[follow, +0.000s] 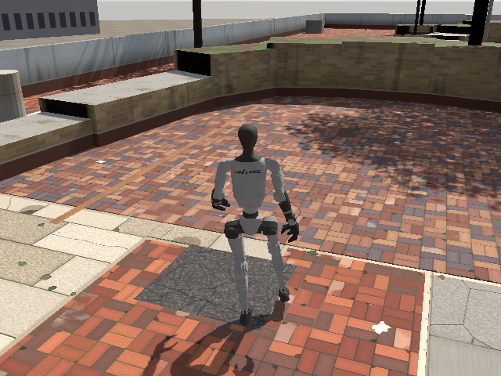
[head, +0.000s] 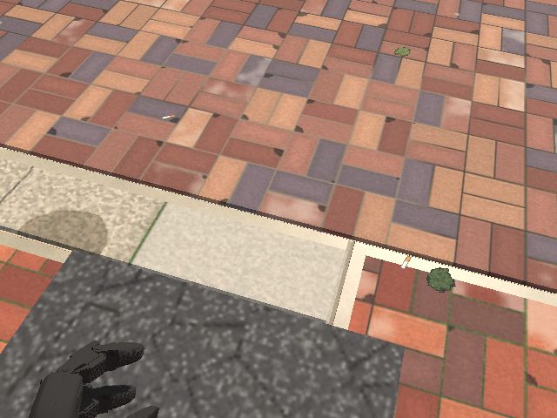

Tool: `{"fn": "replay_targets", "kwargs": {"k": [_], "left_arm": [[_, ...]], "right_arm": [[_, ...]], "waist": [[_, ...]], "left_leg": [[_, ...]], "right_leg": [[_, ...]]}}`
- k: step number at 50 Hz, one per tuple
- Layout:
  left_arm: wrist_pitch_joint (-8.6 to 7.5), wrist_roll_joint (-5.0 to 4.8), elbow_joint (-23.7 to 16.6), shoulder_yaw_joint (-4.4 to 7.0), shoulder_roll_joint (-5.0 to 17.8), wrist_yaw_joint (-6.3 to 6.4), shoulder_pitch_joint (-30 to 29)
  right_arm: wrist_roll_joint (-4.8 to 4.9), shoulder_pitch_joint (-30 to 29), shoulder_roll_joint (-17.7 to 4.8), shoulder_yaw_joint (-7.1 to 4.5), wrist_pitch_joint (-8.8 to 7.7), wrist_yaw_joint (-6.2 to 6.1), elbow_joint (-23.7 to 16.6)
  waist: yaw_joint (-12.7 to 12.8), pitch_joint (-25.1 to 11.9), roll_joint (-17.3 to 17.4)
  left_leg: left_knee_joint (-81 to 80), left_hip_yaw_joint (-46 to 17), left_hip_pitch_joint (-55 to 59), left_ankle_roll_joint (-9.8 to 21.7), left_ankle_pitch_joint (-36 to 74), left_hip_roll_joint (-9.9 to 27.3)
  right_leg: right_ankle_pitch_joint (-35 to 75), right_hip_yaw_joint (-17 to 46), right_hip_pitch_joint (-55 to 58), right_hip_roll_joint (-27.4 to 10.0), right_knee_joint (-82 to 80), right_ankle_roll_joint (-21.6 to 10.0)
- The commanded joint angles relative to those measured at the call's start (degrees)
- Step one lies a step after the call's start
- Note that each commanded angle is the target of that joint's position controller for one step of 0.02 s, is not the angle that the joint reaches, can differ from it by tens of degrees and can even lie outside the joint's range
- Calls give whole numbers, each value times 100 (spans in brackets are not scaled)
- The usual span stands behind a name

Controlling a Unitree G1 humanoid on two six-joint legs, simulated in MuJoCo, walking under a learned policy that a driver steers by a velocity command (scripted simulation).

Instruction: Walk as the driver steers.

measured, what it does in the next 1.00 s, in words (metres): walks ahead, turning right: right foot, then left foot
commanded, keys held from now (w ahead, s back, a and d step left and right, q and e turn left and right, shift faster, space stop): w+shift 0.14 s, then e+shift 0.78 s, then shift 0.08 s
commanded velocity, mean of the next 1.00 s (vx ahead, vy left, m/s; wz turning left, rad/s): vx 0.37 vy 0.00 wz -0.45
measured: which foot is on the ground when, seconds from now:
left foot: down 0.00-0.24, up 0.26-0.64, down 0.66-1.00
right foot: up 0.00-0.20, down 0.22-0.66, up 0.68-1.00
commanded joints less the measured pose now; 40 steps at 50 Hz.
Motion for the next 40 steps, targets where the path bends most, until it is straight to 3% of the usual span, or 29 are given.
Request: {"fn": "replay_targets", "kwargs": {"k": [1, 2, 4, 7, 9, 10, 11, 12, 13, 14, 15, 16, 17, 19, 21, 23, 25, 28, 31, 32, 33, 34, 35, 36, 37, 38, 40], "left_arm": [[22, 104, -342, 43, 150, -31, -367], [-1, 72, -400, 17, 72, -69, -568], [-42, -69, -535, 87, 223, -107, -893], [-101, -201, -678, 225, 523, -166, -1143], [-144, -131, -561, 342, 733, -200, -636], [-147, -121, -387, 447, 895, -184, 50], [-117, -120, -147, 477, 976, -171, 1102], [-63, -16, 154, 437, 1174, -165, 2396], [-86, 37, 525, 495, 1433, -276, 2633], [-6, -79, 374, 478, 1031, -308, 2401], [72, -101, 189, 402, 742, -251, 1855], [122, -103, 118, 389, 818, -257, 1436], [131, -157, 79, 396, 870, -242, 1337], [166, -105, 171, 419, 947, -166, 1327], [241, -128, 191, 437, 987, -105, 1209], [392, -155, 180, 529, 1245, -2, 1188], [580, -243, 172, 577, 1326, 107, 1243], [795, -281, 154, 572, 1191, 215, 1366], [918, -264, 2, 590, 1065, 282, 1220], [943, -275, -78, 572, 970, 286, 1047], [963, -258, -106, 482, 655, 258, 1217], [985, -155, -14, 373, 252, 239, 1867], [948, -197, -191, 420, 636, 184, 2378], [940, -192, -54, 542, 1120, 160, 2320], [1003, -229, 40, 645, 1398, 167, 2037], [1085, -229, 102, 681, 1383, 192, 1936], [1137, -219, -17, 618, 1117, 172, 1778]], "right_arm": [[34, -569, -624, -143, -98, -197, -411], [31, -440, -653, -147, -90, -194, -333], [57, -181, -784, -183, -123, -146, -189], [79, 51, -791, -194, -86, -176, 91], [-39, 27, -946, -240, 18, -229, 199], [-138, -90, -1059, -258, 62, -226, 186], [-205, -508, -1137, -255, 81, -211, 88], [-365, -700, -760, -140, 55, -218, -135], [-103, 692, -147, 39, -34, -122, 114], [-96, 612, -735, 18, -66, -96, 109], [-13, -621, -957, -23, -112, -84, -250], [-163, -1369, -905, 15, -176, -97, -527], [-292, -1817, -909, -22, -191, -140, -696], [-313, -1598, -700, 10, -143, -169, -786], [-275, -1472, -569, 64, -68, -225, -762], [-233, -1693, -535, 97, -2, -269, -808], [-206, -1970, -591, 82, 60, -256, -813], [-153, -2500, -646, 50, 105, -229, -956], [-121, -2515, -844, -64, 41, -213, -942], [-114, -2297, -868, -104, -4, -212, -862], [-165, -2048, -964, -142, -19, -230, -797], [-244, -2058, -1134, -162, 48, -284, -894], [-446, -1985, -1117, -155, 127, -268, -879], [-333, -2223, -922, -175, 140, -279, -968], [-277, -2382, -658, -116, 164, -300, -1001], [-260, -2469, -628, -99, 217, -317, -1030], [-262, -2524, -747, -123, 263, -355, -963]], "waist": [[127, 241, 232], [-44, 223, 342], [-310, 244, 508], [-371, 335, 663], [-102, 91, 840], [271, -397, 944], [907, -995, 1075], [1287, -2049, 316], [612, -3064, -2590], [797, -3217, -1509], [933, -2154, -756], [764, -1286, 245], [696, -911, 627], [304, -771, 288], [129, -799, 102], [122, -992, -26], [179, -1185, -152], [341, -1106, -367], [305, -914, -700], [172, -884, -721], [220, -1148, -325], [574, -1447, 782], [866, -1672, 1691], [800, -1322, 1477], [657, -960, 965], [652, -846, 653], [628, -591, 688]], "left_leg": [[-1266, -957, -1333, 588, 1057, 937], [-1331, -903, -1469, 491, 865, 950], [-1370, -1107, -1144, 473, 565, 1182], [-1048, -1399, 258, 398, 1181, 1625], [-369, -1180, 1247, 166, 3767, 1753], [473, -1008, 1573, 12, 5353, 1686], [1688, -720, 1270, -221, 6083, 1538], [3726, -565, -25, -412, 4179, 1212], [6264, -285, -2328, -1100, -1490, 4], [6479, -719, -2793, -1031, -1520, 424], [6151, -664, -3030, -1004, -1288, 759], [5648, -388, -3003, -1001, -1173, 853], [5205, -259, -3019, -1047, -1129, 922], [4471, -262, -2608, -1134, -1015, 1006], [3434, -183, -2366, -1260, -995, 1015], [2546, 11, -1825, -1368, -416, 725], [1867, -7, -1327, -1394, 444, 481], [1048, -241, -1179, -1407, 891, 325], [145, -530, -969, -1333, 986, 482], [-432, -483, -562, -1230, 1454, 652], [-734, -795, 300, -905, 1892, 1365], [-404, -1934, 1297, -314, 3314, 2640], [-728, -3368, 1282, 462, 2844, 3582], [-821, -3275, 955, 658, 2189, 3471], [-772, -2329, 604, 441, 1669, 2994], [-787, -1755, 298, 222, 1291, 2631], [-951, -961, -236, 220, 1591, 2325]], "right_leg": [[1753, -730, 818, 175, -1546, 188], [2262, -860, 1166, 286, -1997, 171], [2521, -873, 1304, 408, -2584, 140], [2101, -712, 722, 384, -3205, -70], [1598, -1072, 808, 666, -3366, -348], [1429, -1311, 1380, 909, -3304, -543], [1961, -1274, 2541, 763, -3288, -759], [3405, -195, 4647, -119, -2576, -1085], [3857, 3142, 6920, -1705, -3143, -2622], [2327, 3779, 6927, -1426, -3603, -2355], [2338, 2703, 6033, -1125, -3606, -1977], [3218, 2114, 4815, -822, -3738, -1767], [3902, 1760, 4149, -609, -3827, -1743], [4438, 1476, 3384, -323, -4011, -1748], [4686, 1240, 2823, -187, -4033, -1748], [4664, 1123, 2249, -3, -4028, -1675], [3930, 1082, 1960, 241, -3944, -1365], [2528, 1478, 2036, 413, -3770, -1035], [1515, 2044, 2379, 426, -3473, -826], [1141, 2037, 2297, 558, -3171, -695], [-247, 1768, 1913, 831, -2369, -502], [-2679, 866, 1052, 1476, -1005, -271], [-3022, 401, 372, 1355, -123, -103], [-2511, 111, 153, 908, 571, 162], [-1982, 25, 38, 704, 894, 325], [-1650, -45, 103, 603, 1139, 409], [-1198, -402, 138, 462, 1412, 508]]}}
Velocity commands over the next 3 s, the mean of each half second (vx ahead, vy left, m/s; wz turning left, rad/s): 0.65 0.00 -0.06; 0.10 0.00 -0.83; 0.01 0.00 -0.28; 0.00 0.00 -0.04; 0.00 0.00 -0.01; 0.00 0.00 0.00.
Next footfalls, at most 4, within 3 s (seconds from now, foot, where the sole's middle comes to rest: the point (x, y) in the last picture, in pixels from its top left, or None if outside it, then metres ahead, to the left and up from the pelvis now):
0.22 right None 0.44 -0.16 -0.77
0.66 left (261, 366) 0.62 0.00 -0.77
1.12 right None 0.44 -0.21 -0.77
1.48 left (268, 378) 0.59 -0.02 -0.77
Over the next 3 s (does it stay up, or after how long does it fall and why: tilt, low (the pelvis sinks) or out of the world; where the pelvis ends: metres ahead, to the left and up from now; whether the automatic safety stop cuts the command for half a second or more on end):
stays up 0.50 -0.08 0.00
